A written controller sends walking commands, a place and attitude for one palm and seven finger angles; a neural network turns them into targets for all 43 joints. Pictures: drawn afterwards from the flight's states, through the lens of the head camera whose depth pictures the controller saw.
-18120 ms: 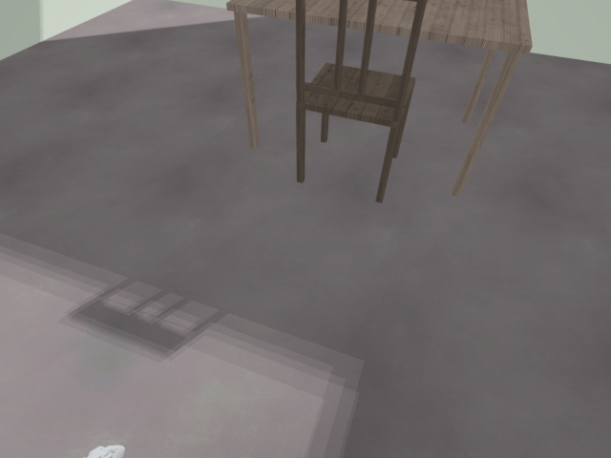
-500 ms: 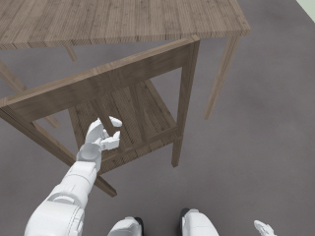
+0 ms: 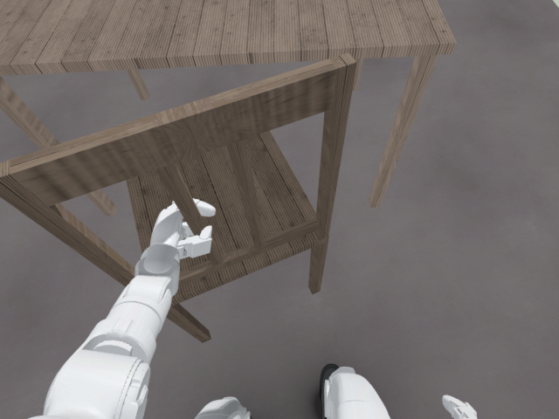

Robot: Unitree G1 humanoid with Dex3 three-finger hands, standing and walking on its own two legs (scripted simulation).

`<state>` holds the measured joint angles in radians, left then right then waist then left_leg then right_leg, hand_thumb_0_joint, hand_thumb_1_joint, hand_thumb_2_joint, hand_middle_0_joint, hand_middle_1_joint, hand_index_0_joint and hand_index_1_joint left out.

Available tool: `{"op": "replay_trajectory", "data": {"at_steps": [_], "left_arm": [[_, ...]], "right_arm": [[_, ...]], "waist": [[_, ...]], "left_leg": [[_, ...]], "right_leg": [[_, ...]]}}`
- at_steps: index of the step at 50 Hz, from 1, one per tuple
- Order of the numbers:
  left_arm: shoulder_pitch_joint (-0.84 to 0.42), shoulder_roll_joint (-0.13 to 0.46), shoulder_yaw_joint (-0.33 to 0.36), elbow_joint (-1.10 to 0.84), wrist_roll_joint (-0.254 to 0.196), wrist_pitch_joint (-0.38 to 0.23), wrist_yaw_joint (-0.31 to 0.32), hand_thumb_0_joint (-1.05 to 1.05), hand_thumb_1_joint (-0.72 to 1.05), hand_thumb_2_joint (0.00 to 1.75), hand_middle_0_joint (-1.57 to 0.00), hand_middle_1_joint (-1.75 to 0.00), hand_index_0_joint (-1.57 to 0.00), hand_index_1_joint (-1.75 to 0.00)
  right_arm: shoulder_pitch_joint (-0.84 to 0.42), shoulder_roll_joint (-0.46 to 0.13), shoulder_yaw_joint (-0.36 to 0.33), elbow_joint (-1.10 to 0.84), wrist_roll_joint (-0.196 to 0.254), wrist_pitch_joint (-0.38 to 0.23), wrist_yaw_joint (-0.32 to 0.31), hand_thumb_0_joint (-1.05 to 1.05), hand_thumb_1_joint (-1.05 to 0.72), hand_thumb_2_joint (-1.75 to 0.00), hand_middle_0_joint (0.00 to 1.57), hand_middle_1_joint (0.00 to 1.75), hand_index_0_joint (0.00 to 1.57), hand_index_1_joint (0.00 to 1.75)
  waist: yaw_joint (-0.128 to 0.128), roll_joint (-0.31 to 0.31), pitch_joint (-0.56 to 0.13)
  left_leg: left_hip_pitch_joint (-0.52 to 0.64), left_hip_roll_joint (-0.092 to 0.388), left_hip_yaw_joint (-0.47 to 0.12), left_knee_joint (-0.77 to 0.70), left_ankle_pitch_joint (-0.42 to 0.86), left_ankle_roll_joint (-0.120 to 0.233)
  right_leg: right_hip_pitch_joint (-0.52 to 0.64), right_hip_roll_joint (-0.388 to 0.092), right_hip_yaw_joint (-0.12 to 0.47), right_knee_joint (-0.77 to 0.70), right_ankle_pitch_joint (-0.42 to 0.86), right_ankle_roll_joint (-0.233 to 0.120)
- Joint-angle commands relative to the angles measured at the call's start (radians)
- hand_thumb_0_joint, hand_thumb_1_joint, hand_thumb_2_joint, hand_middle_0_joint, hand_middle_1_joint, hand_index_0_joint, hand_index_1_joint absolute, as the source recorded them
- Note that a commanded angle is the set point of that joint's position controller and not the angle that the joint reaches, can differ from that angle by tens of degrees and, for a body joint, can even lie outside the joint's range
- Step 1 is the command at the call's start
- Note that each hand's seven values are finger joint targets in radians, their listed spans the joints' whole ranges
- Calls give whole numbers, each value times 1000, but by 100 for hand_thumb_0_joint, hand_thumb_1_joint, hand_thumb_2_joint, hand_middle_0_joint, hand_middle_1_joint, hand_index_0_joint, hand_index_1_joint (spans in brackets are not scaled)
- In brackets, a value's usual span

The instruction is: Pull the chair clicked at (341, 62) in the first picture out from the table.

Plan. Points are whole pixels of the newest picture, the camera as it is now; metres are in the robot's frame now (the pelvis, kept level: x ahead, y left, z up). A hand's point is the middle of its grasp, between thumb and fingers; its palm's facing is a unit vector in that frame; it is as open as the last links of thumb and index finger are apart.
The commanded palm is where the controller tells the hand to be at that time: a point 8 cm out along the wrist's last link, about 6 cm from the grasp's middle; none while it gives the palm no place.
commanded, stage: step backward, pulling the chair out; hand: left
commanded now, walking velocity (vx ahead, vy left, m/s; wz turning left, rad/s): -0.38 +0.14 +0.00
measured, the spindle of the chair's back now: (196, 223) +0.42 +0.15 -0.05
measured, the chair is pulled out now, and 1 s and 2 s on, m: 0.27 0.36 0.53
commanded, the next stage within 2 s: none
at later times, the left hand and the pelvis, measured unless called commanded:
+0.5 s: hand (201, 260) +0.34 +0.13 -0.04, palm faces -0.07 -0.96 -0.26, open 5.6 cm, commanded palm +0.34 +0.18 -0.03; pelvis -0.04 +0.02 +0.01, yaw +0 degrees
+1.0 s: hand (197, 293) +0.29 +0.13 -0.04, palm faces -0.07 -0.96 -0.28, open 5.7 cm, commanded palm +0.29 +0.18 -0.02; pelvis -0.09 +0.01 +0.01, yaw -2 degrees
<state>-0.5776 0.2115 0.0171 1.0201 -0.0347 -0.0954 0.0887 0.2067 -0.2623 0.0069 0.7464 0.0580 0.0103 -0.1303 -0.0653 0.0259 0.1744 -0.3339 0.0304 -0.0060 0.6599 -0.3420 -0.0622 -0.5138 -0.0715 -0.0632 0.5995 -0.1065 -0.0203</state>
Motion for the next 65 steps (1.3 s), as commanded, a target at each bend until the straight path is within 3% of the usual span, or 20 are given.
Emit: {"op": "replay_trajectory", "data": {"at_steps": [1,4,8,12,15,17,22,26,28,32,34,38,43,45,48,50,53,58,63,65], "left_arm": [[-299,207,52,-173,1,-51,9,0,90,90,-50,-145,-50,-145],[-292,186,43,-193,-5,-25,13,0,90,90,-50,-145,-50,-145],[-335,102,-13,-337,9,-42,7,0,90,90,-50,-145,-50,-145],[-371,112,6,-289,19,-66,10,0,90,90,-50,-145,-50,-145],[-375,180,34,-219,9,-74,13,0,90,90,-50,-145,-50,-145],[-332,187,31,-190,7,-61,7,0,90,90,-50,-145,-50,-145],[-313,134,4,-252,-8,-48,13,0,90,90,-50,-145,-50,-145],[-342,113,-1,-294,14,-64,10,0,90,90,-50,-145,-50,-145],[-349,115,4,-286,18,-87,11,0,90,90,-50,-145,-50,-145],[-331,198,36,-251,16,-103,19,0,90,90,-50,-145,-50,-145],[-273,225,51,-190,8,-84,17,0,90,90,-50,-145,-50,-145],[-287,178,42,-217,9,-55,14,0,90,90,-50,-145,-50,-145],[-360,98,-16,-343,15,-63,5,0,90,90,-50,-145,-50,-145],[-347,113,8,-311,18,-65,10,0,90,90,-50,-145,-50,-145],[-361,128,8,-287,33,-103,11,0,90,90,-50,-145,-50,-145],[-341,210,52,-234,16,-88,15,0,90,90,-50,-145,-50,-145],[-306,189,45,-229,20,-54,13,0,90,90,-50,-145,-50,-145],[-275,156,18,-289,1,-20,14,0,90,90,-50,-145,-50,-145],[-371,73,-37,-392,25,-48,0,0,90,90,-50,-145,-50,-145],[-350,84,-12,-324,25,-64,8,0,90,90,-50,-145,-50,-145]], "right_arm": [[80,-130,-50,-70,11,-36,-6,0,-90,-90,20,30,20,30],[73,-138,-28,-62,4,-27,-14,0,-90,-90,20,30,20,30],[2,-148,-42,-162,-26,6,-7,0,-90,-90,20,30,20,30],[48,-137,-56,-116,-22,5,4,0,-90,-90,20,30,20,30],[83,-153,-71,-72,-5,1,-1,0,-90,-90,20,30,20,30],[46,-133,-53,-83,3,-13,-4,0,-90,-90,20,30,20,30],[22,-157,-52,-105,-7,8,-22,0,-90,-90,20,30,20,30],[-7,-133,-45,-141,-27,21,-6,0,-90,-90,20,30,20,30],[21,-131,-52,-129,-24,9,2,0,-90,-90,20,30,20,30],[62,-127,-71,-89,-6,-4,-7,0,-90,-90,20,30,20,30],[53,-136,-65,-77,2,-15,-8,0,-90,-90,20,30,20,30],[51,-120,-31,-80,-5,-20,-14,0,-90,-90,20,30,20,30],[-3,-131,-43,-158,-33,20,-6,0,-90,-90,20,30,20,30],[10,-124,-45,-142,-35,25,3,0,-90,-90,20,30,20,30],[72,-128,-58,-101,-26,9,18,0,-90,-90,20,30,20,30],[61,-151,-75,-91,-6,5,5,0,-90,-90,20,30,20,30],[27,-116,-36,-96,-9,-14,0,0,-90,-90,20,30,20,30],[30,-125,-29,-102,-8,20,-21,0,-90,-90,20,30,20,30],[-12,-127,-46,-173,-46,49,2,0,-90,-90,20,30,20,30],[14,-117,-49,-135,-44,40,19,0,-90,-90,20,30,20,30]], "waist": [[42,-213,-564],[18,-172,-559],[47,222,-476],[31,32,-505],[14,-113,-619],[38,-144,-568],[31,-25,-550],[46,186,-449],[40,101,-479],[10,-128,-602],[33,-152,-572],[24,-199,-568],[34,201,-485],[46,181,-429],[21,35,-552],[21,-139,-625],[40,-121,-558],[20,-170,-593],[26,266,-480],[34,220,-425]], "left_leg": [[6,-10,-47,180,-221,17],[98,15,-18,-113,-71,26],[-18,227,-136,-333,232,117],[207,216,-96,-65,786,86],[82,56,-11,129,218,-5],[2,29,-60,118,-160,6],[169,157,-70,-220,410,66],[3,259,-114,-291,407,131],[111,241,-92,-175,582,118],[144,75,34,20,272,12],[58,17,-10,130,-121,9],[87,27,-17,-91,-30,21],[75,250,-100,-300,464,114],[96,294,-136,-263,601,151],[267,197,-34,2,833,64],[60,45,4,170,65,-3],[-14,21,-73,177,-200,1],[161,41,23,-208,184,12],[131,277,-90,-310,583,127],[230,328,-133,-251,814,177]], "right_leg": [[392,-344,291,-252,245,-137],[391,-272,171,-198,209,-66],[341,-27,27,117,-119,34],[331,-53,67,-26,279,-7],[536,-263,237,-116,800,-129],[483,-338,236,-167,630,-138],[356,-96,63,-71,240,27],[338,-11,28,131,-100,29],[325,-25,46,41,66,12],[414,-218,210,-148,520,-61],[408,-314,274,-226,460,-123],[443,-258,160,-177,393,-68],[339,-22,34,112,-5,36],[274,-6,39,135,-191,20],[403,-78,94,-108,476,-24],[574,-285,267,-144,865,-136],[498,-353,229,-180,659,-152],[474,-224,104,-126,485,-37],[286,-3,19,173,-134,33],[171,10,40,186,-306,15]]}}
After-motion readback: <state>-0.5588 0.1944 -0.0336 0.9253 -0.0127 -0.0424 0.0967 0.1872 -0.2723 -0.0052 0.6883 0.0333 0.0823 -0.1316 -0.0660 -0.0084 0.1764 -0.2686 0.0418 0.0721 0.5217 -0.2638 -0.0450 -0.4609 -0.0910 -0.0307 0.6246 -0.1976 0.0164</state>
